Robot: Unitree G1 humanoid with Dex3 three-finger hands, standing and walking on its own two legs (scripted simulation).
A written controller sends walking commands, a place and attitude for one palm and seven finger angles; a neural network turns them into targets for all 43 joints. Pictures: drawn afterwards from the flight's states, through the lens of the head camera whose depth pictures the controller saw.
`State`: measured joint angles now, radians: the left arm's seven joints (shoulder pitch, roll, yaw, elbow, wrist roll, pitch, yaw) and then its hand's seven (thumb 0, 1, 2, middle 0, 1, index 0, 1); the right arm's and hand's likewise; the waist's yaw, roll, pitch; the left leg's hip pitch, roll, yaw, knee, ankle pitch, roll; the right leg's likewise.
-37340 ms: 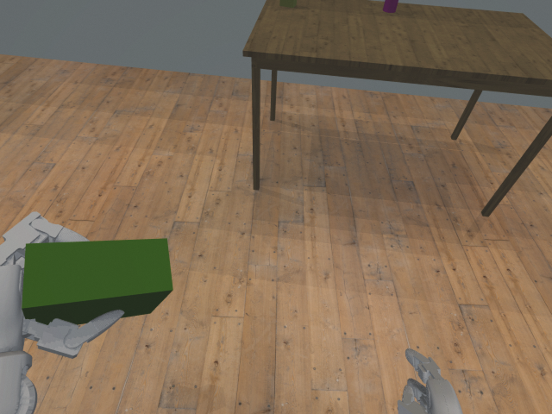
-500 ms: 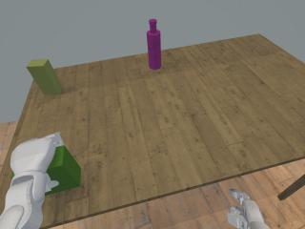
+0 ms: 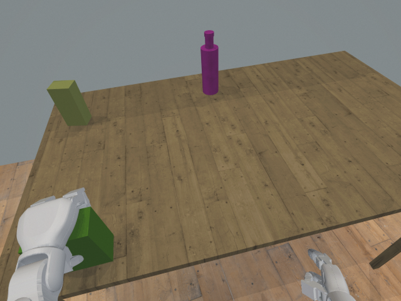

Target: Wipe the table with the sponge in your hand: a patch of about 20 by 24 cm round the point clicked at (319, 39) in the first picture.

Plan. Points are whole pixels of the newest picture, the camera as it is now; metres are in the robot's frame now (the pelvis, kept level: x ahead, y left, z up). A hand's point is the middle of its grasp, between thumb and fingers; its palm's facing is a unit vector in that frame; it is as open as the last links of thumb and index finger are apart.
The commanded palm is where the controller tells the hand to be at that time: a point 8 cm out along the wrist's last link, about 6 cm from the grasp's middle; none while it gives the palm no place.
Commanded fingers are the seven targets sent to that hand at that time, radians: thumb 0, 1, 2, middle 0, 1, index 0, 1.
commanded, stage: lift the sponge slowly off the table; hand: left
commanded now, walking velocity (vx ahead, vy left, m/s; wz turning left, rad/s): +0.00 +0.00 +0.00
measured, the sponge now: (77, 246) +0.19 +0.29 +0.00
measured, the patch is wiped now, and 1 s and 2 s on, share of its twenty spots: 0.95 0.95 0.95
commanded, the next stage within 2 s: bring the sponge back beside the body in 1.92 s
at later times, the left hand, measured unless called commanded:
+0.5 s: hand (65, 234) +0.19 +0.28 +0.07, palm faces -0.01 -0.11 -0.99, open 10.1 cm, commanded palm +0.16 +0.28 +0.15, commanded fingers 0.00 0.10 1.30 -1.20 -1.60 -1.20 -1.60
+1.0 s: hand (51, 229) +0.18 +0.28 +0.11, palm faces +0.06 -0.08 -1.00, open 10.1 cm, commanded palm +0.15 +0.28 +0.18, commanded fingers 0.00 0.10 1.30 -1.20 -1.60 -1.20 -1.60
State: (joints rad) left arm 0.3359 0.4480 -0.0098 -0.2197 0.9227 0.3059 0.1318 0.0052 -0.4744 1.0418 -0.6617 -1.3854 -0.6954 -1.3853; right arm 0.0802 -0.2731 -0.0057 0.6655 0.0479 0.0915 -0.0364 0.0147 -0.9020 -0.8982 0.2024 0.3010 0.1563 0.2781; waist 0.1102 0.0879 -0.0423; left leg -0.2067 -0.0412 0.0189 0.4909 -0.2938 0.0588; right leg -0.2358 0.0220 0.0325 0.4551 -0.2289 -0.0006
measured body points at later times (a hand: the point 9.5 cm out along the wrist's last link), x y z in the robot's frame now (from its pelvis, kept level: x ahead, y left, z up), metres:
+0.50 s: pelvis +0.00 -0.01 +0.00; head -0.01 -0.04 +0.45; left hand +0.18 +0.28 +0.13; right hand +0.22 -0.23 -0.09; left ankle -0.02 +0.08 -0.74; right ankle +0.01 -0.13 -0.74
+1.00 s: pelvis -0.02 -0.01 +0.01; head -0.04 -0.05 +0.45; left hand +0.17 +0.28 +0.16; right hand +0.22 -0.22 -0.08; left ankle -0.02 +0.08 -0.74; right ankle +0.01 -0.13 -0.74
